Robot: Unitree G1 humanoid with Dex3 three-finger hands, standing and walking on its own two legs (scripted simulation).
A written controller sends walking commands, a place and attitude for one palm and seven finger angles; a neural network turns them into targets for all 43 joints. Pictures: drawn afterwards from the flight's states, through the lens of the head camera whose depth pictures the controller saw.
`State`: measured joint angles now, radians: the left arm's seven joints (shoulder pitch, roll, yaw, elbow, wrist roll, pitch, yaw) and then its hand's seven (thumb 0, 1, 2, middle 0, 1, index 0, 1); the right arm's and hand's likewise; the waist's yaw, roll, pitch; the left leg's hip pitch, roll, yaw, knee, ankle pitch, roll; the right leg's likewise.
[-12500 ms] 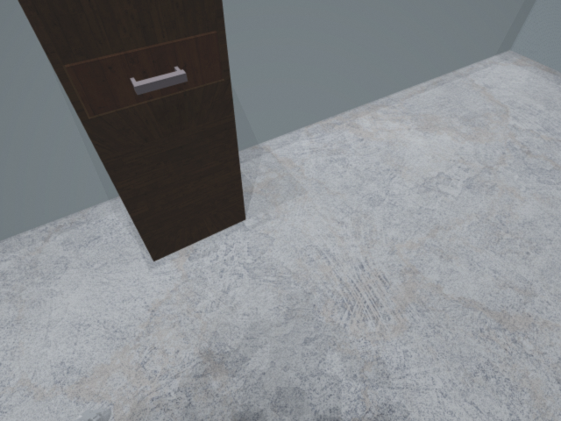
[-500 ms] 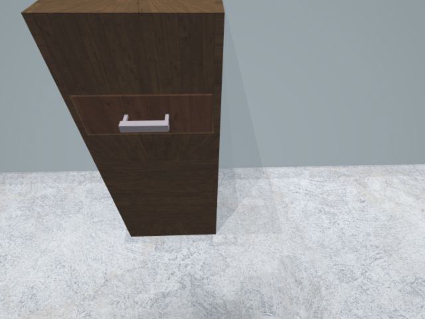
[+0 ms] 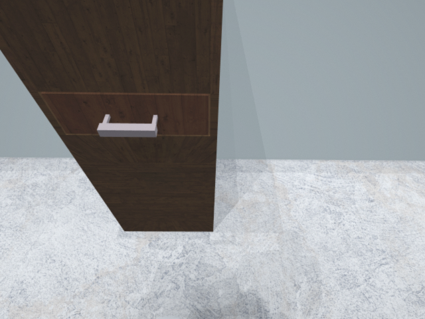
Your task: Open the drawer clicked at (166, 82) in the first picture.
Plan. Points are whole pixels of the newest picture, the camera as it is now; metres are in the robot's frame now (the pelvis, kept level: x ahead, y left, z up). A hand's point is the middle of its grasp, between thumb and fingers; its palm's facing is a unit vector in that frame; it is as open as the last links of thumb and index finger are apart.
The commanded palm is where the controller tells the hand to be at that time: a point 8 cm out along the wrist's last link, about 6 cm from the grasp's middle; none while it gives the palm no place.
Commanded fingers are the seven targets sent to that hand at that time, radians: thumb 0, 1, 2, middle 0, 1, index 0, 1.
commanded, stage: come to a stop and stand still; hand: left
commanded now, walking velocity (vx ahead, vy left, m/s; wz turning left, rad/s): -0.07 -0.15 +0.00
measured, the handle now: (129, 124) +0.53 +0.25 +0.01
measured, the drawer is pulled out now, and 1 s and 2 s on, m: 0.00 0.00 0.00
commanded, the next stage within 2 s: look again from close up in 1.44 s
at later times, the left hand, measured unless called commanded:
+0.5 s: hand out of the picture +0.02 +0.15 -0.17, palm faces -0.03 -0.97 -0.24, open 7.4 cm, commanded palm none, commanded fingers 0.00 0.90 0.90 -0.20 -0.30 -0.20 -0.30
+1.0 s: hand out of the picture +0.02 +0.12 -0.17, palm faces -0.01 -0.98 -0.21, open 7.4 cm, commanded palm none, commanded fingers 0.00 0.90 0.90 -0.20 -0.30 -0.20 -0.30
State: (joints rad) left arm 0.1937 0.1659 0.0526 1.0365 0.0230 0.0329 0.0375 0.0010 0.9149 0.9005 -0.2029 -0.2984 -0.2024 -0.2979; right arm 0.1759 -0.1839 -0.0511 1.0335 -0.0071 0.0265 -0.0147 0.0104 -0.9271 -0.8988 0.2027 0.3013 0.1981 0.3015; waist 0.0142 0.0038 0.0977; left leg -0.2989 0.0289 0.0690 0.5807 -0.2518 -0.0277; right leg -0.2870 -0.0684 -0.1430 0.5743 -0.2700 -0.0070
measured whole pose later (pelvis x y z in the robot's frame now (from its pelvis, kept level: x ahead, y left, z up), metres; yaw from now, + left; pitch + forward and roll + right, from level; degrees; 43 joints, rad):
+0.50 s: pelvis -0.02 -0.03 -0.01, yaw -1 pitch -1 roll +0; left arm 0.26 0.16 0.00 1.02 0.02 0.01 0.04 0.01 0.91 0.90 -0.20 -0.30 -0.20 -0.30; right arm 0.25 -0.20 -0.04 0.99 -0.01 0.01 0.00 0.01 -0.91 -0.90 0.20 0.30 0.20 0.30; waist -0.04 0.04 0.03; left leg -0.34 0.06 0.04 0.63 -0.26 -0.02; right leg -0.23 -0.02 -0.02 0.64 -0.39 0.01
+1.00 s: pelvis +0.01 -0.05 +0.00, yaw -1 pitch +0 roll +1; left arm 0.28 0.16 0.00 1.09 0.01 -0.01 0.03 0.01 0.90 0.90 -0.20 -0.30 -0.20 -0.30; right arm 0.28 -0.16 0.00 1.11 -0.01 -0.01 -0.02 0.01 -0.91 -0.90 0.20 0.30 0.20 0.30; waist -0.01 0.01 0.04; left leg -0.25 0.08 0.04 0.50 -0.24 -0.06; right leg -0.15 0.01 -0.02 0.53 -0.37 -0.03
